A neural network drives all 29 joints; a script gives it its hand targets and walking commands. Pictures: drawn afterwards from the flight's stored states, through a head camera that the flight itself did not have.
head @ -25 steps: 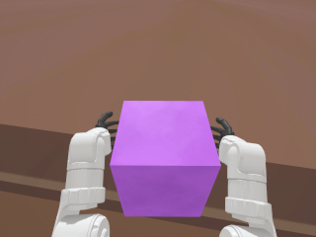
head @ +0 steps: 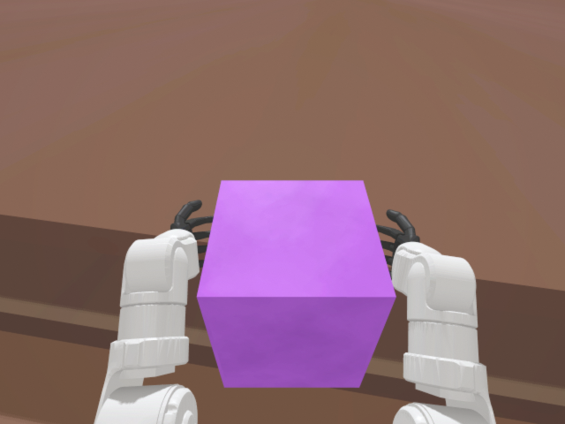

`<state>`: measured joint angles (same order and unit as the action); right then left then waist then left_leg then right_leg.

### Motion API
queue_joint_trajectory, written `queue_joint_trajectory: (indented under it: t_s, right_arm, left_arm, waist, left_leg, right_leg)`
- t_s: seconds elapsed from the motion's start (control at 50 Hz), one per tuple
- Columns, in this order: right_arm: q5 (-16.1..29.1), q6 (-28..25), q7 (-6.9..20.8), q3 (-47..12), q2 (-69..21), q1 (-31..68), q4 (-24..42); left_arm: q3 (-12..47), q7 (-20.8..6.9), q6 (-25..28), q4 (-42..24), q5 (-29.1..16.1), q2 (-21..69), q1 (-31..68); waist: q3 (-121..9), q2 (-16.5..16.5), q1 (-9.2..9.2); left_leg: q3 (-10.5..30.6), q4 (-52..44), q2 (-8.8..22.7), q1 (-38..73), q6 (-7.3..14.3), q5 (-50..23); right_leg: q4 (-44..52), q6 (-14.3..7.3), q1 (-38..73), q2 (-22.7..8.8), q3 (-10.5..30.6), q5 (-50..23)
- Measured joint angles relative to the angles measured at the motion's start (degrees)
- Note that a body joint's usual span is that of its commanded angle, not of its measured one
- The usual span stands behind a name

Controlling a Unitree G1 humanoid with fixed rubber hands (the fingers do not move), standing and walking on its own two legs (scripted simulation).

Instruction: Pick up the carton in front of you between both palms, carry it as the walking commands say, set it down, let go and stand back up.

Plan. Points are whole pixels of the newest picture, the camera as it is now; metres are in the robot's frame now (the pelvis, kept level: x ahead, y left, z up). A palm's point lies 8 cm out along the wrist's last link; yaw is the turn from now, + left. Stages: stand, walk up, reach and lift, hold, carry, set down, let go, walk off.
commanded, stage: carry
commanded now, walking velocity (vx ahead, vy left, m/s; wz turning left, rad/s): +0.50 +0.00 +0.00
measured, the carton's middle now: (291, 286) +0.34 +0.00 +0.05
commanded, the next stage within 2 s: none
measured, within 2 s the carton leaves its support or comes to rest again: neither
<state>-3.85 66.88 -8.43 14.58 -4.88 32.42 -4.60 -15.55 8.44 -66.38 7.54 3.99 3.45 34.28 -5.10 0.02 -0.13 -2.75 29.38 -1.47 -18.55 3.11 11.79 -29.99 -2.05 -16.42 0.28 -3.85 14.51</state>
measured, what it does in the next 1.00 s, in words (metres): climbs: right foot 0.14 m higher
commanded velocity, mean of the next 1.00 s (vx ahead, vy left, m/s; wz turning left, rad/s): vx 0.50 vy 0.00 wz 0.00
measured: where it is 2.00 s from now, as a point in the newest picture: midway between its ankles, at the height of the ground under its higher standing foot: (301, 218)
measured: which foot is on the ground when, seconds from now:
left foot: down 0.00-0.78, up 0.80-1.00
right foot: down 0.00-0.36, up 0.38-0.72, down 0.74-1.00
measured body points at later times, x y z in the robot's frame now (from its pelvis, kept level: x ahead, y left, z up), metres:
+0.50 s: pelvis +0.08 +0.03 +0.00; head +0.06 +0.04 +0.45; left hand +0.45 +0.19 +0.16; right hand +0.44 -0.11 +0.16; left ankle +0.05 +0.11 -0.73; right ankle +0.02 -0.07 -0.53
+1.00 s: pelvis +0.33 -0.02 +0.13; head +0.38 -0.01 +0.57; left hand +0.69 +0.20 +0.28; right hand +0.73 -0.10 +0.27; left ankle +0.34 +0.09 -0.39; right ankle +0.32 -0.07 -0.60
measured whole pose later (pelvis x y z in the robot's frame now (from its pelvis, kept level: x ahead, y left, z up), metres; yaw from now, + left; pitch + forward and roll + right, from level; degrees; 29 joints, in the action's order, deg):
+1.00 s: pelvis +0.33 -0.02 +0.13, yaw +3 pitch +3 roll +0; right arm -4.6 71.2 -8.0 20.5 -5.9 39.3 10.4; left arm -13.9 12.1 -68.2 0.0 -3.2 1.0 43.7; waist 2.6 0.2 8.9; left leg -1.4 102.6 -0.4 -53.3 6.6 19.1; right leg -36.2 -6.4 -18.6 2.1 -8.9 20.8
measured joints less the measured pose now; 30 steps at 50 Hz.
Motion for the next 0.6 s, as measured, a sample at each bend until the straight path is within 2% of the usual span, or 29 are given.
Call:
queue_joint_trajectory:
  t_s: [0.08, 0.2, 0.26, 0.32, 0.36, 0.4, 0.46, 0.5, 0.56, 0.6]
  right_arm:
    - [0.09, 0.31, -0.02, -0.21, 0.15, -0.14, 0.56]
    - [2.14, 1.93, -0.36, -0.33, 1.92, 0.93, 3.73]
    - [3.20, 2.96, -0.56, 0.46, 2.70, 2.26, 4.25]
    - [3.40, 4.11, -0.69, 1.34, 2.94, 4.17, 3.15]
    - [3.03, 4.28, -0.80, 1.65, 2.62, 6.16, 1.67]
    - [2.09, 3.94, -1.17, 1.29, 1.52, 7.21, -0.14]
    - [1.76, 4.54, -1.50, 0.78, 0.76, 6.58, -0.21]
    - [2.29, 4.77, -1.78, 0.52, 0.81, 5.98, 1.40]
    - [2.93, 4.61, -1.99, 1.22, 1.05, 6.26, 3.81]
    - [3.40, 4.49, -1.99, 1.82, 1.33, 6.68, 4.79]
  left_arm:
    - [0.31, 0.01, -0.15, -0.48, -0.13, -0.03, -0.22]
    - [1.71, 1.50, -1.54, -3.14, -1.38, -0.32, 1.38]
    - [2.12, 2.08, -2.66, -3.38, -2.16, -0.63, 3.17]
    - [2.07, 2.56, -4.06, -2.73, -2.36, -1.17, 4.75]
    - [1.59, 2.59, -4.84, -2.25, -2.69, -2.20, 6.09]
    - [0.47, 2.52, -5.29, -1.72, -3.57, -3.35, 6.18]
    - [-1.48, 2.37, -6.18, -0.41, -3.37, -3.30, 7.23]
    - [-2.27, 2.30, -6.35, -0.70, -3.07, -2.88, 8.18]
    - [-2.47, 2.30, -6.10, -2.34, -2.61, -2.16, 9.38]
    - [-2.37, 2.30, -5.92, -3.43, -2.22, -1.65, 9.79]
  waist:
    - [-0.55, 0.15, 0.09]
    - [-2.50, 0.37, 1.02]
    - [-3.77, -0.22, 1.44]
    - [-4.73, -0.72, 1.39]
    - [-4.65, -1.33, 0.75]
    - [-4.59, -1.18, -0.68]
    - [-4.03, -0.50, -2.09]
    - [-2.98, -0.81, -2.67]
    - [-1.14, -1.25, -3.20]
    - [-0.10, -1.46, -3.42]
  left_leg:
    - [0.10, 0.82, 0.12, -0.80, 0.40, 0.40]
    - [0.17, 8.85, 0.76, -5.07, 3.39, 10.21]
    - [-0.71, 14.37, 1.99, -7.56, 3.00, 11.18]
    - [-1.43, 9.59, 2.33, -5.92, 3.12, 10.28]
    - [-2.06, 5.07, 1.47, -3.69, 2.29, 4.70]
    - [-2.34, 4.85, 0.38, -2.87, 1.46, 4.75]
    - [-1.73, 2.02, -0.03, -0.64, 1.79, 5.53]
    - [-1.21, -0.06, 0.03, 1.32, 1.42, 5.34]
    - [-0.38, -2.13, 0.59, 4.55, 0.69, 6.00]
    - [0.25, -3.41, 1.26, 7.25, 0.18, 6.99]
  right_leg:
    - [-0.69, -0.64, -0.72, 0.14, -0.16, 0.35]
    - [-2.41, -2.57, -2.55, 0.67, -0.62, 2.16]
    - [-2.57, -2.71, -2.87, 0.58, -0.74, 3.11]
    - [-2.68, -1.80, -2.16, -0.25, -0.53, 4.20]
    - [-6.34, -1.68, -2.87, -1.54, 0.02, 6.39]
    - [-18.69, -1.65, -7.23, -2.03, 0.90, 9.21]
    - [-50.77, -1.93, -19.33, -0.59, 1.12, 11.91]
    - [-67.56, -2.70, -27.15, 0.12, 0.59, 11.85]
    - [-83.11, -3.64, -37.95, 0.04, -0.30, 12.50]
    - [-87.32, -3.79, -44.41, -0.86, -0.59, 13.43]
